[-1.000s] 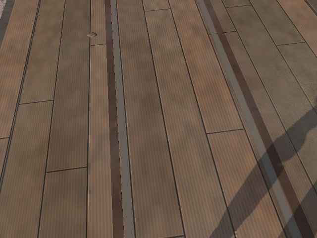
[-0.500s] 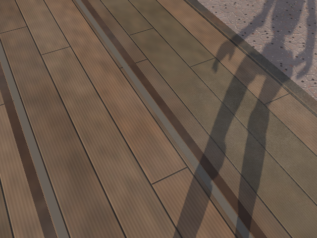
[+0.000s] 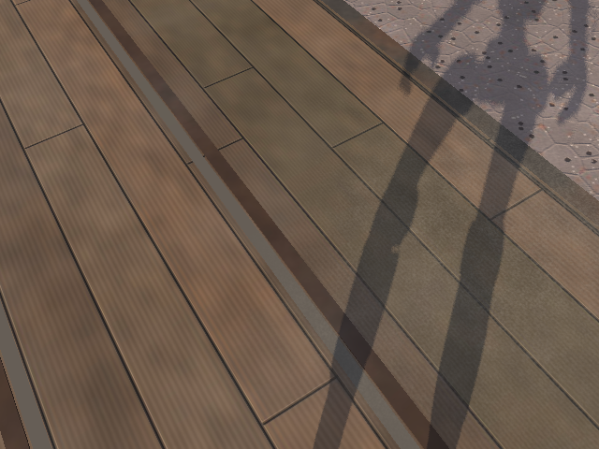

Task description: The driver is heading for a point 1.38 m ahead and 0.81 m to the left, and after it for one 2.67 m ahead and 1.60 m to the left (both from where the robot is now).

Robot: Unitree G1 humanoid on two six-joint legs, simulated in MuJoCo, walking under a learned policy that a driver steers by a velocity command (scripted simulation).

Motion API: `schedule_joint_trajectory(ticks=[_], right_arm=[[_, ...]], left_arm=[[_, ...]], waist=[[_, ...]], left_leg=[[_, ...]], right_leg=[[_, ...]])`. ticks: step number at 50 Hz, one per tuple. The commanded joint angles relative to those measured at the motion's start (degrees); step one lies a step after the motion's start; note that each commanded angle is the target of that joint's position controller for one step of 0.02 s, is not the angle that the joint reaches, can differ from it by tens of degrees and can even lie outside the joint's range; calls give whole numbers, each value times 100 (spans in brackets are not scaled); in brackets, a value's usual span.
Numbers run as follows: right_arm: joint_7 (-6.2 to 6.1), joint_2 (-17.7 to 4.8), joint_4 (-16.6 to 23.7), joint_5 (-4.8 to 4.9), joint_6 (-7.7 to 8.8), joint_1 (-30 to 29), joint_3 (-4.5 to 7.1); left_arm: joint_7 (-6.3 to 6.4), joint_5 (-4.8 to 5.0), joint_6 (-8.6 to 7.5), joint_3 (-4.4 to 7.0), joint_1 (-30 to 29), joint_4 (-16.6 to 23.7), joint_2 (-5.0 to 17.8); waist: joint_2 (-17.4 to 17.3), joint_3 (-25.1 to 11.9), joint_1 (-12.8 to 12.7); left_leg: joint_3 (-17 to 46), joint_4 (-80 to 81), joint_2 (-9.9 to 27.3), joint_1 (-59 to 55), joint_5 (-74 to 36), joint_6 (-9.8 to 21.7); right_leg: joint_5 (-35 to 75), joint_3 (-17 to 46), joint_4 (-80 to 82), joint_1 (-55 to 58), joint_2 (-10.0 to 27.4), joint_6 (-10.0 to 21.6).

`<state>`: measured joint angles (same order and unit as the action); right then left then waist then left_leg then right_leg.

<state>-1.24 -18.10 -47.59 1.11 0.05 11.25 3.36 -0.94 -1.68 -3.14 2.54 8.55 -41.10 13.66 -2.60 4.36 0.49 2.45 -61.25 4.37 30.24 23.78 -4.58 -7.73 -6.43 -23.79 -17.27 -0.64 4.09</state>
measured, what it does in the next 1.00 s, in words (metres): steps on the spot, turning left: left foot, then right foot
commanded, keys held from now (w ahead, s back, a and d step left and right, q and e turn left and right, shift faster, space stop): q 1.00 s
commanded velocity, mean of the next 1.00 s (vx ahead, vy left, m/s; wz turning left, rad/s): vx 0.03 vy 0.00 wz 0.52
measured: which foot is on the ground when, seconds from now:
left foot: up 0.00-0.28, down 0.30-0.74, up 0.76-1.00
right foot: down 0.00-0.30, up 0.32-0.72, down 0.74-1.00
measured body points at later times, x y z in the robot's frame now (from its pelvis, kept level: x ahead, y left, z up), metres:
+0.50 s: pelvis +0.06 +0.05 +0.00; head +0.10 +0.09 +0.45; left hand +0.14 +0.37 -0.11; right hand +0.27 -0.20 -0.08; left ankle +0.05 +0.14 -0.74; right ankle +0.09 -0.10 -0.66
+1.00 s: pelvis +0.08 +0.01 +0.00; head +0.12 +0.02 +0.45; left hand +0.03 +0.32 -0.10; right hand +0.36 -0.15 -0.10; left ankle -0.01 +0.13 -0.67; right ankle +0.14 -0.08 -0.74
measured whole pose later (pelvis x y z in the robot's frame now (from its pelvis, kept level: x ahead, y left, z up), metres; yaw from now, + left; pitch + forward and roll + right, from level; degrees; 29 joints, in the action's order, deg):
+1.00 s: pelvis +0.08 +0.01 +0.00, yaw +35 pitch +1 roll +0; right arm -1.1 -19.9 -38.2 1.3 -4.1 10.7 5.7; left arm 2.4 -0.7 0.5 3.5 7.9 -44.6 14.9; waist -2.4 4.0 -0.4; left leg 3.1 -58.4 0.6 28.3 23.3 -5.8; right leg -12.5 -4.0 -23.6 -12.1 2.1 0.6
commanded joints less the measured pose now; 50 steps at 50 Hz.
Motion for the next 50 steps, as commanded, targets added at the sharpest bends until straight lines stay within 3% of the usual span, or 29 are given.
schedule_joint_trajectory(ticks=[1,6,10,13,14,15,16,17,18,19,20,21,23,27,33,36,37,38,39,40,41,42,43,45,47,50], right_arm=[[-77,-344,238,-56,-149,570,128],[51,-330,588,-46,-240,-53,146],[173,-371,842,-47,-303,-301,190],[258,-342,881,-32,-311,-102,227],[237,-470,858,-59,-295,54,280],[147,-988,851,-69,-273,298,439],[48,-1618,943,-139,-252,430,556],[118,-1365,963,-274,-121,671,479],[150,-1233,974,-248,-9,468,443],[113,-1105,997,-141,50,151,430],[70,-909,1050,-35,44,-98,371],[18,-838,1099,0,11,-270,333],[-38,-870,1155,-58,-34,-274,338],[-97,-1009,1181,-35,-96,-208,397],[-39,-1020,1259,-38,-192,-387,397],[-72,-932,1343,38,-251,-623,353],[-90,-757,1367,15,-255,-503,300],[-71,-382,1331,-87,-245,-143,203],[-68,-747,1509,-37,-186,-148,327],[-68,-1162,1360,-55,-169,-32,456],[-57,-1227,1241,-13,-202,19,519],[-80,-1069,1115,-10,-272,116,506],[-75,-938,1139,-21,-314,76,471],[-32,-688,1278,40,-326,-134,387],[-8,-568,1449,57,-309,-419,322],[64,-453,1587,2,-305,-510,241]], left_arm=[[140,1,-98,272,-378,251,906],[289,45,115,319,-309,48,1018],[265,144,269,387,-220,-66,1182],[268,300,337,428,-298,-131,1255],[263,332,345,421,-75,-249,1164],[243,205,327,381,141,-290,970],[210,-63,286,277,-144,7,691],[218,-1,274,305,-586,113,840],[215,167,295,346,-715,117,958],[251,215,309,356,-646,52,929],[299,169,325,382,-626,-9,995],[326,140,335,407,-587,-21,1037],[321,161,325,380,-461,-56,907],[300,183,314,309,-583,-55,753],[189,228,252,336,-538,-60,891],[115,227,147,383,-79,-187,932],[132,168,140,455,95,-226,1185],[195,86,187,509,62,-151,1542],[160,-108,192,514,14,-151,1659],[172,-69,158,424,-243,1,1333],[201,5,160,358,-517,40,1073],[228,74,174,327,-647,91,993],[263,141,187,307,-654,78,966],[340,118,243,295,-432,20,993],[393,88,296,326,-157,-22,1084],[364,112,346,403,-138,-4,1305]], waist=[[839,-902,202],[769,-686,-45],[797,-657,-135],[816,-759,58],[657,-808,111],[-243,-953,69],[-1803,-962,17],[-1098,-1562,427],[-654,-1408,341],[-413,-1216,165],[-244,-1098,75],[-276,-1077,-44],[-350,-1186,-114],[-437,-1175,-4],[-741,-979,61],[-724,-985,-230],[-381,-1073,-198],[1027,-1153,80],[1948,-917,98],[1323,-805,112],[1069,-668,198],[938,-610,222],[964,-511,141],[1073,-498,-3],[1164,-612,-226],[1208,-783,-311]], left_leg=[[31,344,194,-479,-640,-57],[-170,1173,247,-355,-910,52],[-425,1719,129,-363,-419,206],[-734,2871,-128,-976,-907,470],[-640,3477,-237,-1447,-1667,643],[244,3842,250,-2272,-3682,965],[2208,3713,1610,-3293,-6168,2028],[2583,3841,1883,-3324,-5830,2695],[2086,3909,1583,-3267,-5382,2507],[1717,3886,1268,-3139,-4852,2166],[1577,3912,1131,-2995,-4548,1949],[1453,3962,1016,-2731,-4480,1865],[1363,3995,869,-2617,-4500,1843],[1476,3957,729,-2494,-3900,1791],[2146,3886,581,-2017,-2949,1703],[2323,3521,273,-1842,-2604,1363],[2126,3118,0,-1384,-1775,1079],[1186,1744,-758,-580,237,718],[626,605,-1113,283,1538,453],[791,-282,-750,308,1207,310],[717,-599,-687,343,789,231],[619,-775,-640,387,487,129],[574,-924,-607,550,224,28],[263,-632,-541,555,-54,-89],[121,-55,-400,648,-103,-174],[-101,831,-192,133,-28,-155]], right_leg=[[2526,597,996,304,1668,1068],[1033,387,1142,612,1813,1025],[1227,373,739,1103,2045,931],[1584,146,22,1252,1971,558],[1308,-47,-440,1098,1743,238],[460,-469,-1568,421,1233,-245],[-2771,-593,-3238,-1542,257,-842],[-3396,556,-4268,-1934,18,-870],[-3010,842,-4579,-2142,132,-783],[-2508,942,-4456,-2270,228,-718],[-2163,1000,-4240,-2300,290,-711],[-1885,1021,-4109,-2045,273,-731],[-1534,983,-3758,-1738,126,-787],[-1255,1041,-2564,-1312,-4,-910],[-1258,1085,-1439,-544,-178,-824],[-271,977,132,320,-165,-626],[209,1368,411,965,413,-415],[1353,2521,535,1534,1678,79],[1874,3674,689,1090,2482,1076],[1654,3336,695,961,2382,1218],[1368,2676,616,869,1978,946],[1016,2208,591,899,1648,724],[1123,1996,585,964,1582,722],[1297,1523,645,1086,1410,762],[1475,1414,637,1554,1542,867],[1596,1156,596,1634,1707,902]])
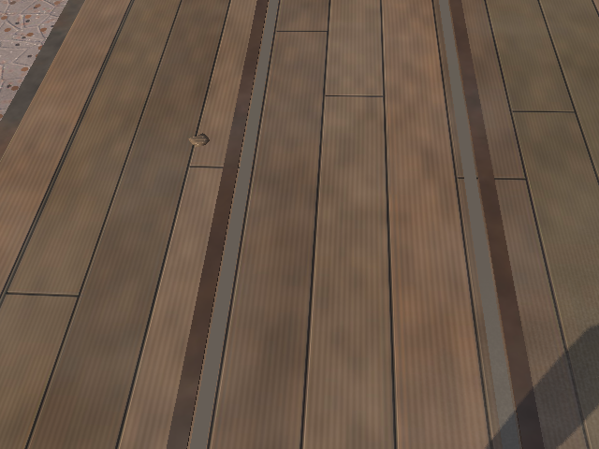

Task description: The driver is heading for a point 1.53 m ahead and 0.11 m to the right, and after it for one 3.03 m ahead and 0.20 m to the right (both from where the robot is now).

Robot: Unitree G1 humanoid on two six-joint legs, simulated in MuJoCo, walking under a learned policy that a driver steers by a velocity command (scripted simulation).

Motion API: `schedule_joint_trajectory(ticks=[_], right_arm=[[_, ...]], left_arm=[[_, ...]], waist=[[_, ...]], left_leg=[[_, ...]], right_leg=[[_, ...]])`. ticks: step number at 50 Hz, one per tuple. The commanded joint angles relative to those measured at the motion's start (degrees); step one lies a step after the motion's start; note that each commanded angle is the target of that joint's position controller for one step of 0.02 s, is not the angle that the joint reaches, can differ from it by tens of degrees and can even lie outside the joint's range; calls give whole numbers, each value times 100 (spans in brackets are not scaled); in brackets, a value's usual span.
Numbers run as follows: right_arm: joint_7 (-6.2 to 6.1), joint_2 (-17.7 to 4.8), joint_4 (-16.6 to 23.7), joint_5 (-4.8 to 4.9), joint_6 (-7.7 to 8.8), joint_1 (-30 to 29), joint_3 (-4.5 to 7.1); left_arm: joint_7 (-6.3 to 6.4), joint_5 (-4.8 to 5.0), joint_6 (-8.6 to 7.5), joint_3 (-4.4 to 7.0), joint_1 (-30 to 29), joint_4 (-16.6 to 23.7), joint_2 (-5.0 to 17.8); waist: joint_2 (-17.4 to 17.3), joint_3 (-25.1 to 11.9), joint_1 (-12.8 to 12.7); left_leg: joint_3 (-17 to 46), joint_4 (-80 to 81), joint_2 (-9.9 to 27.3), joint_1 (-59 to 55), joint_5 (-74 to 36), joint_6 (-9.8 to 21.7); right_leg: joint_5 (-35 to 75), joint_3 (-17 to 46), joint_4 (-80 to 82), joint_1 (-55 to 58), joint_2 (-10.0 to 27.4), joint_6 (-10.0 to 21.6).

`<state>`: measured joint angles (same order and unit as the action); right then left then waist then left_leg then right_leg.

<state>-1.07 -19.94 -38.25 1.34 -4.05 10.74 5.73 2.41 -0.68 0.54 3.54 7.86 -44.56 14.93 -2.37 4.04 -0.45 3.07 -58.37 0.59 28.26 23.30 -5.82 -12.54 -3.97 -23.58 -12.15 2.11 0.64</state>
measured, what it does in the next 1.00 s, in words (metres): walks ahead: left foot, then right foot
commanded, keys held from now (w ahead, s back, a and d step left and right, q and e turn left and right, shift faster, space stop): w+q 0.12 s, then w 0.88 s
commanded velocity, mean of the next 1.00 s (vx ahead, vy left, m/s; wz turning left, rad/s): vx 0.38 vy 0.00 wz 0.21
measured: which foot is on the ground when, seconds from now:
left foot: up 0.00-0.16, down 0.18-0.68, up 0.70-1.00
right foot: down 0.00-0.18, up 0.20-0.64, down 0.66-1.00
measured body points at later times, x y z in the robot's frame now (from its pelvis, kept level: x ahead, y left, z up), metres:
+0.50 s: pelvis +0.12 +0.07 +0.00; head +0.14 +0.10 +0.45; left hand +0.26 +0.36 -0.11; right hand +0.19 -0.20 -0.10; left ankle -0.02 +0.14 -0.74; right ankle +0.32 -0.06 -0.69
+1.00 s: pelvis +0.41 +0.09 +0.00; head +0.43 +0.09 +0.45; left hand +0.39 +0.37 -0.13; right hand +0.63 -0.13 -0.09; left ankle +0.53 +0.29 -0.68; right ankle +0.39 -0.01 -0.74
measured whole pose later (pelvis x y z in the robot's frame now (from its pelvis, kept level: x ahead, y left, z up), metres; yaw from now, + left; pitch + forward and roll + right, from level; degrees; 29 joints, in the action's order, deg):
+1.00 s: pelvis +0.41 +0.09 +0.00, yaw +10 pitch +1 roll -2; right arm -0.2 -16.5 -39.9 0.3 3.9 8.5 2.1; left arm -1.1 0.5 -5.2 2.8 18.7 -50.0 15.7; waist -2.5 1.6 -3.8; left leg 2.9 -45.2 8.1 38.8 3.4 -1.3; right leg -10.4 -2.8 -13.2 -4.1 -4.3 3.4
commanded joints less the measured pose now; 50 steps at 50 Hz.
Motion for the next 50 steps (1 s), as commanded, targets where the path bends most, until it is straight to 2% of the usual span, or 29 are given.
schedule_joint_trajectory(ticks=[1,4,6,7,8,9,10,11,12,13,14,15,19,22,25,29,31,32,33,34,35,36,37,38,39,40,43,46,50], right_arm=[[75,-252,672,-18,101,-437,-17],[162,-328,695,4,89,-364,-13],[218,-343,599,7,120,-92,10],[229,-288,419,2,151,257,16],[196,-356,149,19,181,814,74],[141,-626,-53,44,225,1512,180],[133,-1406,122,-33,348,1665,281],[186,-1034,169,-125,548,1550,177],[183,-754,170,-138,671,1229,69],[167,-530,186,-106,738,984,-2],[138,-463,204,-86,744,780,-44],[104,-445,225,-111,754,724,-74],[26,-479,113,-124,798,1009,-61],[5,-524,-33,-121,799,1212,-49],[2,-570,-221,-90,796,1467,-30],[-13,-616,-424,-21,738,1587,2],[-41,-725,-456,-34,697,1509,30],[-55,-781,-469,-52,659,1459,40],[-69,-729,-470,-68,622,1389,-3],[-81,-483,-379,-181,629,1499,-117],[2,326,-323,-110,741,2320,-317],[28,-326,-351,35,867,1696,-213],[68,-529,-141,186,934,1071,-139],[63,-495,-74,129,993,757,-181],[57,-456,-59,11,1008,597,-155],[67,-400,-102,-19,963,722,-141],[53,-90,-170,-50,790,922,-212],[38,-23,29,-138,780,332,-267],[138,134,191,-90,895,-532,-347]], left_arm=[[0,38,-11,335,-39,353,1254],[-108,149,-51,385,-2,333,1404],[-176,244,-108,388,-78,306,1426],[-205,293,-123,360,-116,264,1341],[-242,273,-147,275,-22,190,1059],[-315,143,-187,118,-116,225,583],[-336,3,-291,39,-550,697,364],[-347,185,-418,153,-886,771,836],[-397,321,-474,218,-794,750,1038],[-415,271,-508,245,-583,571,1088],[-408,158,-534,257,-505,463,1097],[-423,111,-544,260,-445,394,1067],[-456,106,-540,153,-522,335,734],[-493,150,-544,62,-930,463,563],[-575,189,-587,-6,-1378,634,500],[-689,181,-674,-25,-1527,764,571],[-666,155,-679,50,-1147,694,755],[-613,143,-664,137,-633,581,929],[-542,145,-639,249,279,351,1150],[-465,85,-602,323,1330,175,1486],[-499,66,-602,381,1713,7,1775],[-492,185,-625,242,1582,-1,1210],[-440,174,-611,183,1140,30,1045],[-405,132,-594,148,782,92,944],[-401,64,-598,120,529,123,840],[-398,-20,-623,73,394,150,712],[-400,77,-711,76,329,49,743],[-346,102,-724,119,452,-44,925],[-305,168,-649,145,808,-148,1095]], waist=[[1185,-825,-251],[1275,-635,-248],[1170,-514,-39],[1046,-521,148],[742,-643,334],[-283,-788,586],[-1637,-659,587],[-912,-554,747],[-889,-134,508],[-714,37,363],[-612,71,277],[-602,72,215],[-267,-120,238],[-323,35,394],[-300,299,547],[-342,375,459],[-524,-4,210],[-631,-434,-73],[-563,-1048,-551],[-38,-1929,-899],[1734,-2849,-360],[1302,-2555,-706],[1127,-1526,-629],[523,-1046,-449],[338,-695,-256],[432,-628,-47],[619,-426,191],[535,-152,82],[437,-76,-279]], left_leg=[[-299,825,212,71,-9,28],[-625,1562,175,-516,-22,308],[-766,2343,125,-1067,-297,591],[-891,2905,-7,-1686,-565,742],[-897,3200,-188,-2579,-513,897],[277,3669,521,-3555,-262,1193],[3234,4314,2026,-3992,449,2220],[3694,4827,2303,-3446,962,2637],[3146,4905,2097,-3212,1104,2424],[2527,4876,1775,-3070,817,2162],[2074,4901,1541,-2993,221,1965],[1681,4969,1366,-2870,-469,1836],[777,5006,1095,-2963,-2252,1707],[433,5110,982,-2758,-2281,1622],[374,5187,1095,-2750,-2166,1652],[385,4855,1369,-3284,-2918,1596],[321,4274,1370,-3539,-4687,1477],[226,3602,1277,-3578,-5923,1397],[14,2494,1025,-3169,-6388,1218],[-17,780,770,-1790,-4696,1041],[195,-1393,-494,378,418,646],[831,-1996,-384,965,920,705],[601,-2046,-53,1401,517,757],[397,-1719,281,1230,19,811],[289,-1356,479,1037,-296,796],[325,-1198,634,680,-501,800],[190,-629,793,459,-579,632],[57,357,868,789,-1446,430],[-251,2012,584,420,-2726,399]], right_leg=[[1580,821,681,1002,1461,1225],[-371,781,986,503,1521,1117],[-985,683,900,206,1555,961],[-1166,520,629,-127,1451,840],[-1341,235,24,-639,1214,653],[-1555,-361,-1681,-1582,767,248],[-2471,-354,-3447,-3665,-144,-132],[-2280,545,-4114,-3923,63,-59],[-1637,656,-4130,-4016,292,61],[-1030,638,-3997,-3905,432,93],[-551,634,-3726,-3762,480,59],[-133,613,-3522,-3506,506,7],[990,437,-2678,-3239,328,-231],[1592,342,-1726,-2919,191,-292],[1820,269,-1075,-2773,95,-206],[1399,256,-561,-2674,-6,100],[984,82,-535,-2013,-255,298],[819,-88,-572,-1270,-466,451],[1034,-135,-527,89,-506,658],[1033,1059,-855,2098,542,1059],[-698,4216,-147,3860,1994,2065],[-1441,4784,623,3597,1884,1887],[-1286,3798,750,2790,1741,1631],[-718,3147,868,1896,1540,1470],[-131,2702,996,1154,1345,1416],[230,2381,1165,700,1174,1391],[632,1780,1612,4,1073,1532],[941,1262,1824,-118,928,1487],[1165,719,1743,47,688,1197]])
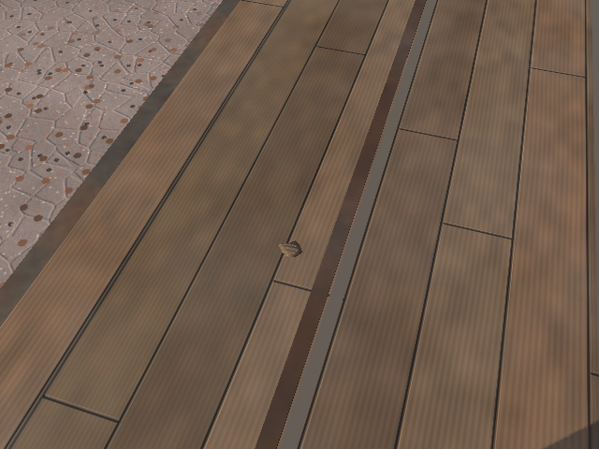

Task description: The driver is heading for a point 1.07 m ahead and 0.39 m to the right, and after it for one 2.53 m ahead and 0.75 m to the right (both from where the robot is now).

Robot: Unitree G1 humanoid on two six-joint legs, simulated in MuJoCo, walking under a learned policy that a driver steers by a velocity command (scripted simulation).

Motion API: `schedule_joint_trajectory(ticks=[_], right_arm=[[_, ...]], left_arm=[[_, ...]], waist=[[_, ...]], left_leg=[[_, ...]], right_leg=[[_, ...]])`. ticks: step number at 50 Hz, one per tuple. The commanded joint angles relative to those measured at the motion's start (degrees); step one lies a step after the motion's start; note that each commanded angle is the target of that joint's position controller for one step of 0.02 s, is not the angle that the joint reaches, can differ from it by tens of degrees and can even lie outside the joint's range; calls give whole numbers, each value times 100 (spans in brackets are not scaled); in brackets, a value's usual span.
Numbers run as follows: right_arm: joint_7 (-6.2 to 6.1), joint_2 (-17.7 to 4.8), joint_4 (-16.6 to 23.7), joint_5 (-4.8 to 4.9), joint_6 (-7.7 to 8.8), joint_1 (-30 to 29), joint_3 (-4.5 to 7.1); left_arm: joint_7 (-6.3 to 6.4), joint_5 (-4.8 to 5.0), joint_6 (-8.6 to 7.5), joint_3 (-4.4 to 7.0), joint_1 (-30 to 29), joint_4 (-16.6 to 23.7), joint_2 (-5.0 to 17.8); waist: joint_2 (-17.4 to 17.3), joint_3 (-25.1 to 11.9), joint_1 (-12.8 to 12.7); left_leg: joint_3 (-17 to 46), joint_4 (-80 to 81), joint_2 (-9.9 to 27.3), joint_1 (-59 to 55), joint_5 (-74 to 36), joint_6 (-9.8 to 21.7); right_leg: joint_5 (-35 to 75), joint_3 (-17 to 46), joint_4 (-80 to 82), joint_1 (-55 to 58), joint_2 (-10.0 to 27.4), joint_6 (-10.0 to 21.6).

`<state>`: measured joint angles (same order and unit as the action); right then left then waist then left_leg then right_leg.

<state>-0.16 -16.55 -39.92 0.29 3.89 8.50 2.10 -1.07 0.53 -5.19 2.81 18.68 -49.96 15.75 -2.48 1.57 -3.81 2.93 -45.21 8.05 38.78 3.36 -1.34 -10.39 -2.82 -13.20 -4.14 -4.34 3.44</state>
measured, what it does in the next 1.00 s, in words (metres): walks ahead, turning right: left foot, then right foot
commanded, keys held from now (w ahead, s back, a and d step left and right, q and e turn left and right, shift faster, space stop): w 0.18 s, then w+e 0.82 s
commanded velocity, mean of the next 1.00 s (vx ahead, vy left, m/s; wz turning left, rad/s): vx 0.50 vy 0.00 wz -0.35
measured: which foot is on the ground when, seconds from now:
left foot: up 0.00-0.16, down 0.18-0.74, up 0.76-1.00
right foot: down 0.00-0.20, up 0.22-0.70, down 0.72-1.00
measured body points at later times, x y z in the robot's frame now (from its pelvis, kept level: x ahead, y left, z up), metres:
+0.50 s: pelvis +0.29 +0.07 +0.00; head +0.31 +0.07 +0.45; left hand +0.46 +0.32 -0.11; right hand +0.30 -0.21 -0.12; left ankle +0.25 +0.16 -0.75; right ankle +0.41 -0.12 -0.68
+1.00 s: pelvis +0.56 -0.03 +0.00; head +0.59 -0.06 +0.45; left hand +0.74 +0.20 -0.11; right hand +0.64 -0.35 -0.09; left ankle +0.75 +0.10 -0.68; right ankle +0.52 -0.09 -0.75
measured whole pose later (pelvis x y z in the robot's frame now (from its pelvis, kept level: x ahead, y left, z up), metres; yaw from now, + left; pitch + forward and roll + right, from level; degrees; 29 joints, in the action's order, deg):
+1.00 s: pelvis +0.56 -0.03 +0.00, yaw -25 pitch +2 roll +0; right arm -0.3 -17.4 -40.0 -0.9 5.6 5.0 3.1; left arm -0.2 0.9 -2.6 3.9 18.0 -42.1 15.7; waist -1.8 2.6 -2.8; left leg 5.2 -49.4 6.3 37.7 8.9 -3.8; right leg -10.6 5.1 -19.6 -10.1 -6.7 5.8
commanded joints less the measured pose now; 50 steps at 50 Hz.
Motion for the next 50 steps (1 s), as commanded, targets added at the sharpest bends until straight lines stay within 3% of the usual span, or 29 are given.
schedule_joint_trajectory(ticks=[1,4,6,7,8,9,10,11,12,13,14,15,17,20,25,30,33,35,36,37,38,39,40,41,42,43,45,48,50], right_arm=[[76,-212,403,42,118,-474,15],[163,-342,546,82,148,-784,56],[208,-470,565,72,159,-698,108],[214,-563,508,64,164,-433,156],[196,-728,326,43,163,206,262],[145,-1030,88,25,145,1122,404],[94,-1674,63,-126,120,1722,536],[123,-1402,12,-61,102,1913,484],[128,-996,41,-41,116,1612,355],[111,-826,78,-43,122,1258,299],[116,-665,70,-60,139,915,247],[117,-491,76,-82,190,662,203],[116,-445,6,-117,285,498,216],[72,-547,-154,-151,352,515,272],[-41,-706,-322,-111,286,611,318],[-84,-880,-597,5,90,1058,404],[-135,-1062,-591,62,-55,935,465],[-184,-1190,-540,83,-157,802,496],[-203,-1143,-501,99,-158,706,462],[-176,-592,-372,-134,-74,942,280],[-82,-171,-64,-93,144,1272,111],[14,-750,3,132,351,507,226],[50,-810,156,249,449,155,232],[6,-735,92,137,478,152,221],[-29,-803,46,-21,447,179,272],[-18,-807,33,-63,376,288,295],[-17,-661,60,-114,260,381,276],[-34,-447,249,-137,185,-148,191],[-4,-318,349,-117,206,-580,132]], left_arm=[[41,67,-50,226,-111,333,1059],[53,107,66,248,121,196,1126],[79,106,151,274,133,142,1184],[93,103,187,283,56,144,1219],[101,90,226,261,-46,156,1173],[116,9,237,158,5,207,919],[86,-72,155,-42,582,400,308],[57,43,40,-75,661,323,313],[29,220,-18,90,200,386,923],[22,263,-41,103,-233,515,948],[39,191,-18,107,-409,539,879],[56,137,56,155,-373,503,852],[60,138,214,140,-113,396,627],[93,117,325,142,-321,490,485],[-45,51,255,82,-1080,757,299],[-212,55,244,28,-1859,1204,226],[-287,70,265,118,-1732,1364,395],[-261,99,303,321,-790,1214,749],[-175,103,326,511,149,989,1073],[-36,117,393,629,669,863,1585],[-72,92,298,629,406,1084,1860],[-99,76,242,495,458,1104,1331],[-91,70,181,434,240,1083,1104],[-91,80,147,382,-148,1134,958],[-67,67,140,328,-465,1209,767],[-34,-5,142,292,-606,1303,709],[27,12,131,318,-613,1321,790],[143,41,150,379,-388,1251,1006],[185,74,199,387,-248,1205,1025]], waist=[[455,173,-29],[527,226,-78],[601,153,64],[659,5,251],[608,-376,625],[422,-1069,1008],[-826,-1989,889],[-1482,-2466,959],[-809,-1622,1042],[-509,-1020,934],[-229,-597,760],[-306,-377,579],[-364,-293,394],[-153,-48,351],[-39,184,587],[67,440,858],[-162,158,603],[-300,-444,27],[-124,-911,-493],[1044,-1366,-403],[1781,-2203,94],[870,-2013,-359],[679,-1222,-268],[127,-738,52],[148,-511,244],[306,-433,402],[360,-373,504],[414,-178,359],[567,-147,168]], left_leg=[[-257,907,-215,-660,-849,-44],[-164,1379,-290,-523,-650,117],[-175,1548,-370,-676,-189,280],[-270,1634,-479,-1047,5,377],[-444,1780,-659,-1908,52,525],[-266,1630,-455,-3316,-3,732],[2030,1647,1087,-5512,428,1492],[3962,2662,1601,-6038,1428,1944],[3293,2772,1449,-5474,1881,1642],[2419,2847,1240,-4730,1614,1441],[1804,3041,1002,-4009,1167,1332],[1305,3247,791,-3544,794,1224],[734,3564,670,-3076,242,1220],[40,3772,646,-3046,-476,1245],[-908,3914,463,-3307,-739,1047],[-1225,3583,790,-4304,-1332,1003],[-1440,2770,854,-4692,-3527,844],[-1558,1322,736,-4550,-4862,684],[-1667,-5,490,-3801,-4240,469],[-1597,-1855,22,-2092,-270,217],[-429,-3586,-1214,28,3246,-44],[371,-3725,-855,689,2900,90],[282,-3357,-617,879,2357,223],[256,-2802,-351,578,1941,220],[246,-2325,-205,197,1706,149],[258,-2165,-130,-163,1545,85],[128,-1708,-129,-375,1400,-107],[-28,-552,-274,-389,528,-330],[-65,424,-478,-688,-289,-355]], right_leg=[[912,628,654,-584,1408,897],[953,756,362,92,1714,784],[1325,833,44,478,1888,665],[1940,785,-305,583,1871,584],[2757,577,-1129,514,1652,450],[2578,328,-2409,-60,1340,252],[468,83,-4691,-2114,590,-136],[-2248,739,-5798,-3295,90,-219],[-2046,1072,-6258,-3870,435,-131],[-1529,923,-6149,-3939,733,-76],[-1092,860,-5804,-3761,942,-105],[-753,914,-5470,-3485,1115,-139],[-395,905,-5338,-3047,1166,-251],[164,1025,-4886,-3408,1138,-375],[1502,611,-3155,-3383,1033,-385],[1176,219,-2343,-3725,946,-149],[374,-200,-2241,-3185,581,140],[-30,-437,-2202,-1886,142,433],[328,-250,-1758,-390,13,678],[748,1532,-1825,1283,1164,1061],[-564,5008,-836,2795,2362,2360],[-828,4761,-343,2695,2290,2039],[-554,3902,-300,1986,2094,1794],[60,3262,-293,1079,1823,1564],[657,2802,-227,429,1613,1466],[1035,2577,-104,-18,1480,1445],[1639,2259,22,-494,1359,1476],[1790,1788,56,-937,1076,1305],[1379,1589,-47,-1095,834,1073]])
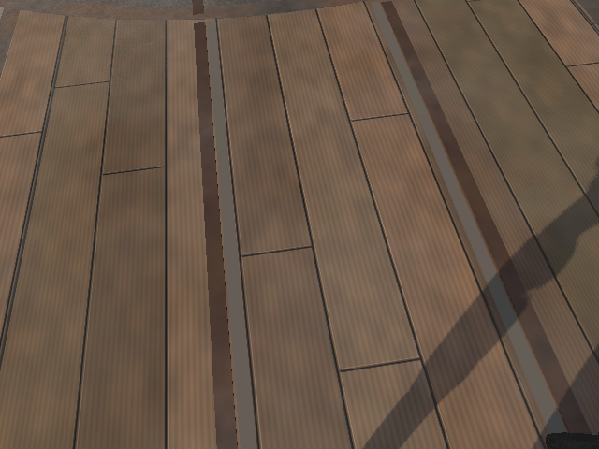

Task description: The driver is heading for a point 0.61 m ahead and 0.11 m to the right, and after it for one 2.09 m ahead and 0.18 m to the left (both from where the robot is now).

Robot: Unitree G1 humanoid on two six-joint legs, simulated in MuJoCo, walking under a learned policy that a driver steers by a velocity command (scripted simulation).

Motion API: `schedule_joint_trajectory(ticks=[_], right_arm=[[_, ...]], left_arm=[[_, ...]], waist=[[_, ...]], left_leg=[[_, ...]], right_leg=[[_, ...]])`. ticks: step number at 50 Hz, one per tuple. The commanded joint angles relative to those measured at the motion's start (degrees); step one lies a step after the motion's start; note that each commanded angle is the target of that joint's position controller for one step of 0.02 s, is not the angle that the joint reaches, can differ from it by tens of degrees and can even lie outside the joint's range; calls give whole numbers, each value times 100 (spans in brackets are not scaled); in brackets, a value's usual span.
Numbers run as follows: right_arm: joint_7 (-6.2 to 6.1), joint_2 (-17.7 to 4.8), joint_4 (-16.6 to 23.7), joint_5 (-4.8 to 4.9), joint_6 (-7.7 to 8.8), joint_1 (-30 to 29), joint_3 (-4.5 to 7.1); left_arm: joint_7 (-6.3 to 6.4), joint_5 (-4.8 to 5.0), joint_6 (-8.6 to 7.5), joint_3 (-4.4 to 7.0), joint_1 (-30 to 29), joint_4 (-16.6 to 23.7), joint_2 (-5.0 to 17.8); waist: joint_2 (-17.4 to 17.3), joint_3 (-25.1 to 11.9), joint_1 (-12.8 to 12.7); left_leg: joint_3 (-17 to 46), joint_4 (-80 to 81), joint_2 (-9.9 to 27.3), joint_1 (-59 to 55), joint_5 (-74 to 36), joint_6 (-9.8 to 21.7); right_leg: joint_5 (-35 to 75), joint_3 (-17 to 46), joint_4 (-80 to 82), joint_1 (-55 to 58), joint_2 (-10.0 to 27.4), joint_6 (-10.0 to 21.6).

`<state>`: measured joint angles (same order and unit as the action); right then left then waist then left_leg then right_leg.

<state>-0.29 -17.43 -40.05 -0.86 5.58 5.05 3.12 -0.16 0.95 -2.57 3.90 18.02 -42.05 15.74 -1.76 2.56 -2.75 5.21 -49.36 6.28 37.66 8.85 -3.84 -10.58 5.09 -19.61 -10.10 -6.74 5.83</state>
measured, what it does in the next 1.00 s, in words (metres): walks ahead, turning right: left foot, then right foot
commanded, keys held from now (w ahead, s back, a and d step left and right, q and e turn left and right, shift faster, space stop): w+e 0.72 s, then q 0.28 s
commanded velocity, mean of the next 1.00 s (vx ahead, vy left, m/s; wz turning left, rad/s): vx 0.44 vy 0.00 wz -0.45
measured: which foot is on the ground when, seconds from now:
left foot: up 0.00-0.18, down 0.20-0.72, up 0.74-1.00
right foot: down 0.00-0.20, up 0.22-0.70, down 0.72-1.00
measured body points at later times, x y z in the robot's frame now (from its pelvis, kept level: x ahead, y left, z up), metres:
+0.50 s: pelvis +0.27 +0.04 +0.00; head +0.30 +0.04 +0.45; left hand +0.52 +0.25 -0.09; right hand +0.23 -0.24 -0.12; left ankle +0.27 +0.16 -0.75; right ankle +0.33 -0.14 -0.67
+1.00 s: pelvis +0.48 -0.10 +0.00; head +0.51 -0.14 +0.45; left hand +0.70 +0.08 -0.10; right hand +0.47 -0.41 -0.12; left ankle +0.63 +0.01 -0.68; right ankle +0.45 -0.17 -0.75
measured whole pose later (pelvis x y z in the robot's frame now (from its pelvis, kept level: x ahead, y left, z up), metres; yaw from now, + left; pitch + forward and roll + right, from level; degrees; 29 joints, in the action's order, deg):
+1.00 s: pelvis +0.48 -0.10 +0.00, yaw -26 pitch +1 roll -1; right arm -0.4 -17.7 -45.7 0.7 2.1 9.7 3.0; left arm -0.3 -1.4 -3.3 2.7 11.9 -42.1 14.0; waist -3.0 3.9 -0.5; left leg 2.4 -53.4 5.6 35.7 11.4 -3.6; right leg -9.6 -4.9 -18.8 -10.2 -3.5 4.8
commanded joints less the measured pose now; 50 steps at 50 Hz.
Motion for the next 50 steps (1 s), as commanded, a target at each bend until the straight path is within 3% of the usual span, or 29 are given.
schedule_joint_trajectory(ticks=[1,3,6,8,9,10,11,12,13,14,15,17,19,22,27,31,33,34,35,36,37,38,39,40,41,43,45,48,50], right_arm=[[35,-204,408,27,56,-432,12],[84,-278,500,103,93,-713,27],[154,-511,550,139,163,-732,116],[161,-641,477,150,216,-361,194],[132,-739,350,121,243,141,269],[91,-973,277,12,274,863,350],[69,-1476,142,-103,218,1569,481],[119,-1170,73,47,169,1661,424],[97,-733,162,91,133,1359,304],[72,-582,203,59,77,1086,248],[65,-465,163,31,48,870,202],[45,-340,98,1,69,697,156],[47,-405,5,50,114,718,191],[37,-633,-139,42,130,803,273],[4,-826,-316,90,30,925,311],[9,-1024,-487,203,-90,1186,374],[-7,-1183,-501,268,-159,1149,424],[-25,-1274,-495,303,-197,1126,453],[-42,-1277,-476,334,-239,1046,447],[-70,-1089,-434,272,-233,1099,368],[0,-256,-176,-67,-151,1618,80],[67,-429,-139,69,32,1506,18],[110,-909,-150,344,84,953,158],[88,-830,-104,355,86,800,118],[38,-778,-218,234,43,773,116],[25,-741,-378,203,-137,1050,140],[-9,-530,-526,196,-296,1328,111],[-44,-342,-485,136,-368,1139,71],[-1,-305,-386,138,-358,836,52]], left_arm=[[106,37,-40,280,-92,391,1033],[114,54,-6,288,125,311,1053],[139,74,38,277,244,258,974],[145,47,63,290,123,290,967],[134,32,66,246,49,328,840],[102,-23,46,127,45,408,522],[109,85,1,13,732,552,153],[112,140,-24,20,859,558,500],[109,150,1,143,426,524,957],[114,89,37,164,9,598,1013],[99,23,44,176,-232,678,950],[44,62,103,183,-191,700,752],[24,73,167,140,-236,751,539],[7,26,184,99,-531,879,440],[-158,32,92,23,-1283,1019,304],[-281,56,92,24,-1775,1251,338],[-308,22,116,107,-1651,1301,498],[-299,2,142,189,-1330,1254,645],[-272,10,166,330,-561,1062,866],[-182,35,214,530,495,766,1230],[-69,44,201,600,567,749,1868],[-95,-22,96,464,549,1006,1642],[-139,-118,29,309,355,903,1167],[-141,-103,-16,245,70,837,996],[-139,-66,-43,170,-287,802,769],[-113,-155,-92,109,-646,759,654],[-80,-213,-186,108,-828,615,668],[21,-251,-212,91,-1032,421,628],[92,-255,-156,104,-1048,334,685]], waist=[[558,-246,-36],[628,-244,-165],[743,-273,-99],[921,-320,144],[902,-537,421],[569,-1214,756],[-959,-2117,638],[-1606,-2114,617],[-897,-1307,734],[-453,-813,711],[-290,-411,612],[-518,-202,401],[-498,-142,368],[-273,-114,400],[-163,45,670],[-179,232,766],[-301,67,563],[-396,-187,336],[-329,-594,-134],[-81,-1121,-620],[1630,-1557,-96],[1452,-2712,-244],[730,-2087,-421],[586,-1443,-216],[281,-1074,-5],[463,-855,326],[441,-788,516],[560,-625,532],[642,-573,380]], left_leg=[[-318,1230,-412,-749,-1155,-106],[-273,1647,-549,-947,-1411,-84],[-36,2081,-578,-1036,-1039,95],[-71,2211,-589,-1461,-566,303],[-167,2433,-591,-2184,-589,463],[375,2309,55,-3493,-415,793],[2676,2599,1393,-5611,734,1670],[4185,3146,1858,-5785,2132,1889],[3490,3292,1644,-5118,2523,1655],[2629,3309,1407,-4424,1937,1458],[1990,3442,1164,-3771,1237,1407],[1149,3718,862,-3121,511,1316],[647,3940,842,-2964,69,1412],[127,4095,950,-3156,-550,1540],[-891,4084,777,-3409,-1069,1314],[-1213,3900,977,-3952,-1450,1182],[-1430,3329,1016,-4208,-3051,1073],[-1552,2734,987,-4254,-4064,1009],[-1740,1699,846,-4025,-4591,882],[-1823,240,629,-3013,-3868,661],[-1687,-1913,-174,-439,1397,288],[-389,-3083,-733,315,2813,195],[-133,-3174,-373,587,2307,254],[-240,-2795,-129,508,1938,301],[-247,-2350,88,251,1701,275],[-203,-1947,191,-601,1382,212],[-224,-1580,73,-962,1023,86],[-178,-528,-1,-1007,137,-16],[-308,112,-51,-1044,-464,-17]], right_leg=[[1163,813,553,-542,1041,756],[813,1057,447,-445,1144,685],[492,1613,-50,105,1378,572],[647,1877,-436,241,1449,457],[894,1784,-900,141,1234,312],[615,1447,-2161,-319,912,112],[-1142,607,-4164,-2211,71,-338],[-2342,544,-5208,-3256,310,-434],[-1855,587,-5614,-3565,605,-475],[-1433,341,-5632,-3488,804,-504],[-1132,294,-5361,-3368,963,-517],[-829,218,-4976,-2928,1218,-513],[-679,99,-4694,-2919,1289,-559],[-120,89,-4035,-3184,1364,-660],[1117,-330,-2495,-2879,1266,-596],[794,-623,-1817,-2764,1149,-377],[214,-885,-1653,-2317,879,-154],[-66,-1053,-1619,-1801,655,-18],[91,-1182,-1319,-759,390,175],[333,-863,-1150,938,364,415],[837,1871,-1093,3039,2045,1236],[675,4117,-99,3461,2960,1980],[1721,3012,-59,2925,2809,1603],[2685,2040,-206,2113,2587,1357],[3110,1365,-202,1371,2305,1111],[3490,702,152,317,2093,954],[3890,163,412,-159,2022,965],[3891,-592,546,-254,1815,764],[3683,-883,579,-89,1738,666]])
Velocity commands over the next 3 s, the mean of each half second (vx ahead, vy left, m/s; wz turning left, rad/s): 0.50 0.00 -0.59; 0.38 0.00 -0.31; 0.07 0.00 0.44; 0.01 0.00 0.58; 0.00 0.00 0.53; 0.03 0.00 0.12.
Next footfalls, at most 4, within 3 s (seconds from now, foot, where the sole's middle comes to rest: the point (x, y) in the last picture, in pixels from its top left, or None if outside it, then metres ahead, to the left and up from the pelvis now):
0.20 left None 0.31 0.15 -0.78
0.72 right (428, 439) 0.48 -0.19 -0.78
1.22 left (361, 348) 0.69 -0.05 -0.78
1.64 right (461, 373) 0.64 -0.28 -0.78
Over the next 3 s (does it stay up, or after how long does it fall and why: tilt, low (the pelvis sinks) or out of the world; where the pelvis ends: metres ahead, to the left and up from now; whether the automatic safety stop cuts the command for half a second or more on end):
stays up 0.61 -0.13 -0.02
